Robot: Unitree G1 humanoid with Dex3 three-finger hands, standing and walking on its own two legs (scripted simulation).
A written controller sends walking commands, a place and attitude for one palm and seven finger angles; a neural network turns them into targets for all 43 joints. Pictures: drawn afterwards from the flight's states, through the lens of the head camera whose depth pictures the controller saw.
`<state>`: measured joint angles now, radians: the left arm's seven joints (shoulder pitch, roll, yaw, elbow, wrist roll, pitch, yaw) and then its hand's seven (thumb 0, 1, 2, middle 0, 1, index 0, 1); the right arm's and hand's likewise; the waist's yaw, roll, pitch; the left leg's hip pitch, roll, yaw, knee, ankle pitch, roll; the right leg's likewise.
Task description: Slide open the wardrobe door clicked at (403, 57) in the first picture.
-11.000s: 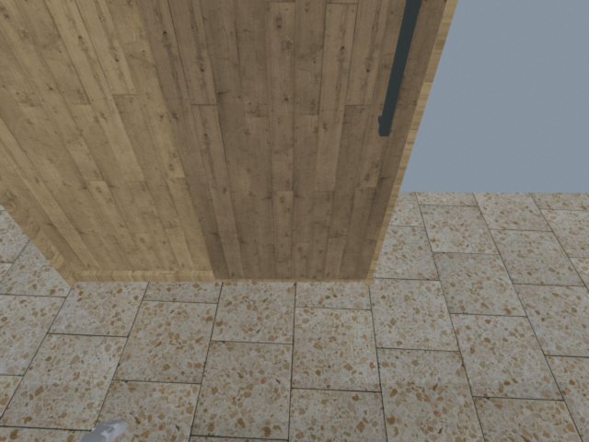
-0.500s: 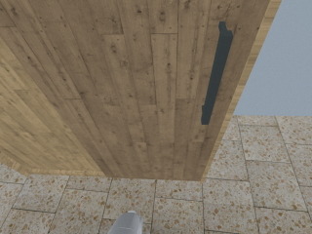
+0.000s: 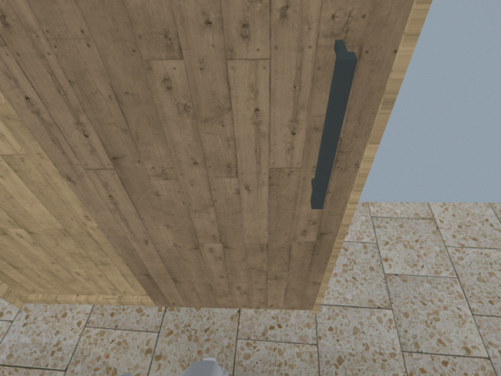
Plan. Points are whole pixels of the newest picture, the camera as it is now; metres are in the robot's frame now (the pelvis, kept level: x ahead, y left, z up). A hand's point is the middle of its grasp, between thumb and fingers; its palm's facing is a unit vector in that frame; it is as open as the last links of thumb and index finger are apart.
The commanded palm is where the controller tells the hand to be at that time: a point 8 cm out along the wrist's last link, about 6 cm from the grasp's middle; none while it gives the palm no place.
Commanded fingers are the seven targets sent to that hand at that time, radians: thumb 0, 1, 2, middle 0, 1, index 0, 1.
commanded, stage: come to a stop and stand still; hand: right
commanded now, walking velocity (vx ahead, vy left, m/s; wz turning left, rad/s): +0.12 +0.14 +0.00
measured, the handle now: (326, 138) +0.44 -0.09 +0.16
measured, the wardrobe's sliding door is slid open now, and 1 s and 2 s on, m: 0.00 0.00 0.00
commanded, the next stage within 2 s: look again from close up in 0.98 s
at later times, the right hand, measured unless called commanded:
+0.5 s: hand out of the picture +0.00 -0.17 -0.14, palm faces +0.00 +0.97 -0.23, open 7.4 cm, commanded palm none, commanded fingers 0.00 -0.90 -0.90 0.20 0.30 0.20 0.30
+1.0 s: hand out of the picture +0.05 -0.16 -0.13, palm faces +0.01 +0.97 -0.25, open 7.3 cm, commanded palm none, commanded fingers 0.00 -0.90 -0.90 0.20 0.30 0.20 0.30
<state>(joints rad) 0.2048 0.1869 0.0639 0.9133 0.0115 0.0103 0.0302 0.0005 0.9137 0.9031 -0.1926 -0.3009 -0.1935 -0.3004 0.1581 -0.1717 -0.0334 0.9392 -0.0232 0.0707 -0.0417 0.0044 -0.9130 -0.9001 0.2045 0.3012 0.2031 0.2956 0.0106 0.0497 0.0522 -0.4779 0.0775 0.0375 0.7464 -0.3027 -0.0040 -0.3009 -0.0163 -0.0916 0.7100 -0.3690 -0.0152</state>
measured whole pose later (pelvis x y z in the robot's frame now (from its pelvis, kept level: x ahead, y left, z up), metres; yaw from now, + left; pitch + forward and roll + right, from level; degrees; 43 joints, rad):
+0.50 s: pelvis -0.01 +0.00 +0.02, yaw +2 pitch +0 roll -1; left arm 0.34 0.21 0.01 0.99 0.01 0.02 0.03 0.01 0.91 0.90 -0.20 -0.30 -0.20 -0.30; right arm 0.36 -0.14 -0.01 1.00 -0.02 0.01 -0.01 0.01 -0.91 -0.90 0.20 0.30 0.20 0.30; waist 0.01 -0.06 0.00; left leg -0.24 -0.07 0.06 0.53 -0.29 0.10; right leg -0.22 -0.02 -0.03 0.51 -0.28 -0.01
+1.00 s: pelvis +0.01 +0.02 +0.03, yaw +2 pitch -1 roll -1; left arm 0.31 0.15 -0.01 1.09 0.01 -0.02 0.04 0.00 0.91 0.90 -0.20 -0.30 -0.20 -0.30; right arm 0.26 -0.15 0.00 1.07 -0.01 -0.02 -0.03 0.01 -0.93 -0.90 0.20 0.30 0.20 0.30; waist 0.00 -0.04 0.01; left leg -0.13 -0.09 0.06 0.39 -0.25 0.11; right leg -0.12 -0.03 -0.03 0.39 -0.25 0.03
